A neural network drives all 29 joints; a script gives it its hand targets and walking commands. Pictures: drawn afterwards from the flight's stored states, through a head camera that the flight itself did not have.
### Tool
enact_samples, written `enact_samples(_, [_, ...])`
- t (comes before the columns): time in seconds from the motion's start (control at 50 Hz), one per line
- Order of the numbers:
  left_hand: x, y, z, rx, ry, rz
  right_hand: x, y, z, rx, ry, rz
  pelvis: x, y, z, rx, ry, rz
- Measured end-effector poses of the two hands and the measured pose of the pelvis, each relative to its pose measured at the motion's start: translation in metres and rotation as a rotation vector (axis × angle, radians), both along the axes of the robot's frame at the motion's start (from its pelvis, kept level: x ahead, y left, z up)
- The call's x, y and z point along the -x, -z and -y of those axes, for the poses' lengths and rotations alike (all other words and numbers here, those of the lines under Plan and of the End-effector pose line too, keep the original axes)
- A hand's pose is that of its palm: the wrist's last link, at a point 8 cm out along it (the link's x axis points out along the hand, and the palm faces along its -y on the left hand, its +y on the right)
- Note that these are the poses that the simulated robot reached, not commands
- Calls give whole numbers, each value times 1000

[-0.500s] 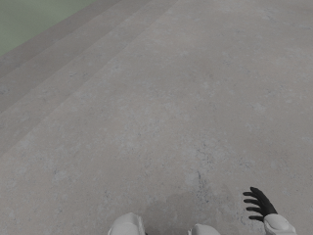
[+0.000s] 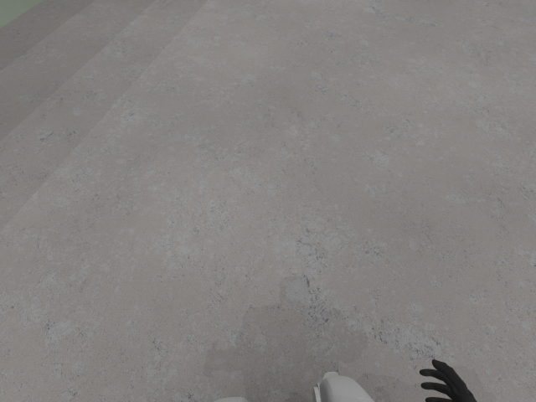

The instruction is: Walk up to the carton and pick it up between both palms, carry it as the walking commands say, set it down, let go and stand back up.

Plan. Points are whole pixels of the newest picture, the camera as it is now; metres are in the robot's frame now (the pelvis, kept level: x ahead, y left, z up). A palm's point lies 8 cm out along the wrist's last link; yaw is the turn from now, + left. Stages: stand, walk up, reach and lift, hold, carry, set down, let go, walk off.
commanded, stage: walk up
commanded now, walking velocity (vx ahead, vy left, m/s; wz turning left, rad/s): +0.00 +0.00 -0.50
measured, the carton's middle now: out of the picture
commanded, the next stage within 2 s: none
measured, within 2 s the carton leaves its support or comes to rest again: neither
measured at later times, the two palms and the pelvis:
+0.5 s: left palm out of the picture +0.10 +0.23 -0.12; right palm out of the picture +0.10 -0.27 -0.11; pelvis +0.01 -0.02 +0.00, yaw -11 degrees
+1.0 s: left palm (176, 367) +0.16 +0.19 -0.12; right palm out of the picture +0.08 -0.34 -0.11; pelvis +0.03 -0.04 -0.01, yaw -21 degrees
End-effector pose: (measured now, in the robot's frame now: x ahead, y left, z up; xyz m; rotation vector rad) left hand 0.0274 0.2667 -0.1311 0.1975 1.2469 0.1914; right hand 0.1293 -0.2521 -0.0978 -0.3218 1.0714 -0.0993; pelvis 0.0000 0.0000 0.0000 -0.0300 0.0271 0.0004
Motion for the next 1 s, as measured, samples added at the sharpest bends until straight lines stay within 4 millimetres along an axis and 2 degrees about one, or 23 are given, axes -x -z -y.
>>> enact_samples(0.06, [-12,2,0,43,30,14,14,-11,-2,22,36,-10,-2,-5,-6,30,29,7])
enact_samples(0.16, [-23,5,2,78,59,15,20,-19,-10,23,71,2,-4,-9,-9,57,57,15])
enact_samples(0.28, [-32,2,4,60,91,9,23,-13,-13,-18,109,24,-4,-8,-7,37,93,23])
enact_samples(0.38, [-45,-3,11,29,133,10,23,-2,-4,-54,143,47,-5,-3,2,3,135,22])
enact_samples(0.5, [-75,-7,33,-2,185,36,26,12,19,-88,192,57,-11,3,24,-32,188,19])
enact_samples(0.58, [-95,-4,59,-17,226,59,29,22,45,-97,225,68,-16,11,47,-47,226,28])
enact_samples(0.62, [-103,2,74,-26,238,85,28,32,63,-94,233,81,-20,21,62,-55,236,47])
enact_samples(0.66, [-106,10,88,-29,251,95,26,41,82,-82,241,87,-20,30,71,-54,251,66])
enact_samples(0.72, [-105,3,99,-30,278,74,25,34,99,-62,250,84,-21,24,75,-63,269,62])
enact_samples(0.84, [-119,-16,99,-58,339,37,28,16,114,-35,292,92,-24,6,71,-79,332,21])
enact_samples(0.94, [-130,-14,91,-56,378,16,38,16,102,-31,326,62,-29,4,58,-72,364,-2])
enact_samples(1.0, [-138,-9,78,-66,389,17,48,15,89,-16,348,30,-35,5,45,-58,374,-9])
